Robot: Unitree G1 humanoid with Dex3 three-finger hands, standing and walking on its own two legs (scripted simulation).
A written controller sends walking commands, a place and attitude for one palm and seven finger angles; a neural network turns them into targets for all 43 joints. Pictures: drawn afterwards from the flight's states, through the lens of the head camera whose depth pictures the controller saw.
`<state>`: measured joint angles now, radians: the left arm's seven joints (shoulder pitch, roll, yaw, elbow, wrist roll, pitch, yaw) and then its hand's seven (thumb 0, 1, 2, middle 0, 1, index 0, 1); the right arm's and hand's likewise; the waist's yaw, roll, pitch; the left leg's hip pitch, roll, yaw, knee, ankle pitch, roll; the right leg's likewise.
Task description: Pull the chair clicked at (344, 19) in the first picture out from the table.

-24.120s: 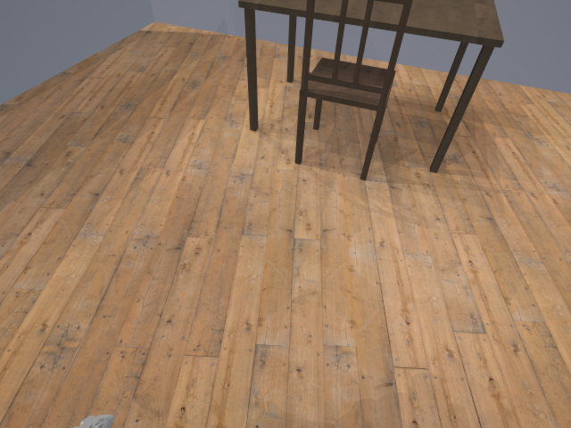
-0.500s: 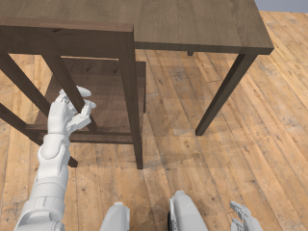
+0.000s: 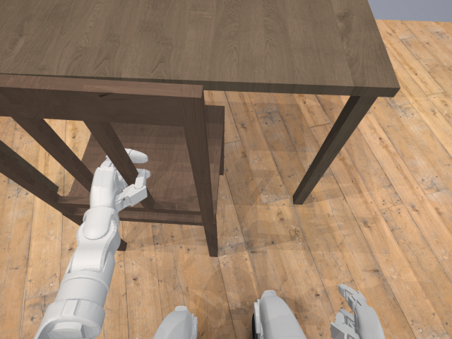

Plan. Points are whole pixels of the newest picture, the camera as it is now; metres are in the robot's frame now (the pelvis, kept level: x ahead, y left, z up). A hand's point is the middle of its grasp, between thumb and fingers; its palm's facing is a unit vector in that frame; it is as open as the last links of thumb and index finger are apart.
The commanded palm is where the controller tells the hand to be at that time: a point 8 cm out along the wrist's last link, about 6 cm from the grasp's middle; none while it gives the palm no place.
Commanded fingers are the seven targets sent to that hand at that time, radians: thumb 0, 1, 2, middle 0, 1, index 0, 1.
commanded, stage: step backward, pulling the chair out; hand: left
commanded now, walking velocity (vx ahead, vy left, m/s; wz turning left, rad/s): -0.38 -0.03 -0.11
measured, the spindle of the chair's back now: (77, 169) +0.42 +0.27 -0.01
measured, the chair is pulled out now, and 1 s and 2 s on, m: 0.02 0.14 0.14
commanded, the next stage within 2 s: none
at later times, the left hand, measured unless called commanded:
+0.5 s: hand (147, 216) +0.32 +0.13 +0.00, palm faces +0.03 -0.99 -0.11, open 5.1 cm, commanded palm +0.30 +0.18 +0.00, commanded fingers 0.00 0.90 0.90 -0.50 -1.45 -0.50 -1.45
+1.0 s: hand (155, 245) +0.27 +0.11 +0.00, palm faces -0.04 -0.98 -0.17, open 5.2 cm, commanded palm +0.26 +0.16 +0.00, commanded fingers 0.00 0.90 0.90 -0.50 -1.45 -0.50 -1.45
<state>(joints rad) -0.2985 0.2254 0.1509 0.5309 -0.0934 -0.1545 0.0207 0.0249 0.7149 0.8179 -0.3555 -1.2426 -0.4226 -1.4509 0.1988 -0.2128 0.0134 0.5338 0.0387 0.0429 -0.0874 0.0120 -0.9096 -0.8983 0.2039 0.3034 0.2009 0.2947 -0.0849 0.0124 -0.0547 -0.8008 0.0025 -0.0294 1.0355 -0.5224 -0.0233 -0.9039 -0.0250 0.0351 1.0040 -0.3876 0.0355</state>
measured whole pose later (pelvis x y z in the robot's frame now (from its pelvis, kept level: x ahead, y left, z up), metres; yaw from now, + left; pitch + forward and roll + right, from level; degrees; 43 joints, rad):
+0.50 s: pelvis -0.02 +0.00 +0.05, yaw -4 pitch +7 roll -1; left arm -0.24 0.20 0.10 0.77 -0.11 -0.19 0.08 0.04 0.73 0.78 -0.26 -1.03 -0.49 -1.45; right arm 0.26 -0.21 0.00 0.63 0.03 0.11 -0.12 0.01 -0.91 -0.90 0.20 0.30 0.20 0.29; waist -0.09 0.00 -0.01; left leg -0.50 0.07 0.01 0.74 -0.37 -0.03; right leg -0.58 0.03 0.05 0.63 -0.17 0.03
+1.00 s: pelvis -0.07 +0.01 +0.04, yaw -4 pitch +2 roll +1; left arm -0.30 0.17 -0.01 0.86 -0.07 -0.18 0.12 0.02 0.70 0.78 -0.28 -1.13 -0.50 -1.45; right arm 0.22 -0.22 0.00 0.64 0.05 0.12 -0.14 0.01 -0.91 -0.90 0.20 0.30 0.20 0.29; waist -0.06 -0.02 0.04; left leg -0.45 0.03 0.06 0.70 -0.29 -0.01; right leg -0.56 -0.02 0.07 0.62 -0.10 0.03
